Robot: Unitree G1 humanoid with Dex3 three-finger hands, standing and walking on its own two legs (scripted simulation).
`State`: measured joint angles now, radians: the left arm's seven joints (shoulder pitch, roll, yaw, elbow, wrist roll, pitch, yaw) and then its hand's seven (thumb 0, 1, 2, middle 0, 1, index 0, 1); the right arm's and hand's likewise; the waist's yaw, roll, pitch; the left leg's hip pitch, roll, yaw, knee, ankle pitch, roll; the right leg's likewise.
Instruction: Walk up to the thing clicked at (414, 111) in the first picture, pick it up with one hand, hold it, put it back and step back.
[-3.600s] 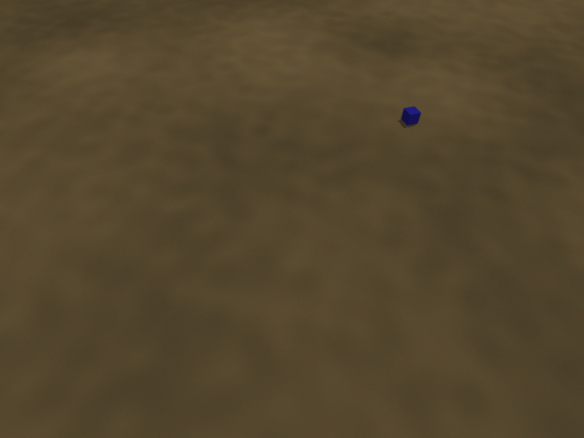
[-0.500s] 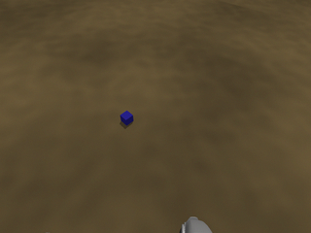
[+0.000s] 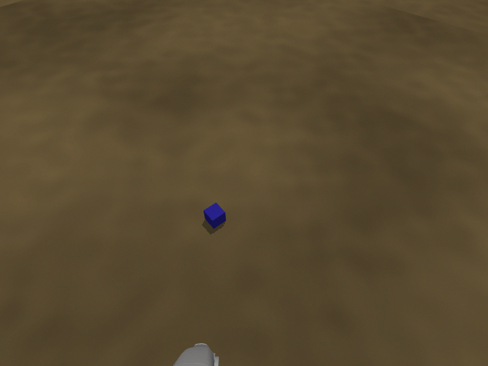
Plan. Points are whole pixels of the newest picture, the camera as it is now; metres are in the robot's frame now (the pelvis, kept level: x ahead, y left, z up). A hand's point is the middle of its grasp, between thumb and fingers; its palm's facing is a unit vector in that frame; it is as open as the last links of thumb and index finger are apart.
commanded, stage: walk up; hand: left
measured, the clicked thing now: (214, 215) +0.84 +0.22 -0.73
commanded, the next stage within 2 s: none
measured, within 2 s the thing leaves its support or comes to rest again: neither
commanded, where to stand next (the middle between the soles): +0.45 +0.00 m, yaw -1 degrees
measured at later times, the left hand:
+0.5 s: hand (128, 288) +0.27 +0.27 -0.14, palm faces -0.05 -0.91 -0.41, open 7.4 cm
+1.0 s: hand (135, 242) +0.39 +0.30 -0.16, palm faces -0.04 -0.93 -0.37, open 7.4 cm
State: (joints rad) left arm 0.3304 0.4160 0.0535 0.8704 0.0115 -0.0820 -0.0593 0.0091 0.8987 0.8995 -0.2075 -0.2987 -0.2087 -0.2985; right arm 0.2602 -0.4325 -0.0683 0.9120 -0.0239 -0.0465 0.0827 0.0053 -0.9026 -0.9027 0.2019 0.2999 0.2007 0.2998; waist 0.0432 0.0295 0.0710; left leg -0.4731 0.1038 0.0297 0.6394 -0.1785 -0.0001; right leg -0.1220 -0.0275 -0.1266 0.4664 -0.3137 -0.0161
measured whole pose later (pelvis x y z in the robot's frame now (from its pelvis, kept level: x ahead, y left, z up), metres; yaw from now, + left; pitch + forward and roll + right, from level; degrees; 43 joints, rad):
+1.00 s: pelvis +0.34 +0.02 -0.01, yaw +0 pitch -3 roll +0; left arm 0.28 0.44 0.02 0.90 0.00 -0.03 -0.01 0.01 0.90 0.90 -0.20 -0.30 -0.21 -0.30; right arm 0.24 -0.39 -0.05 0.87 -0.01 -0.06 0.03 0.00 -0.90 -0.90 0.20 0.30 0.20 0.30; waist 0.01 -0.04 0.11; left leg -0.34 0.04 0.07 0.63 -0.24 0.02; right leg -0.41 -0.05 0.01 1.01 -0.47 -0.03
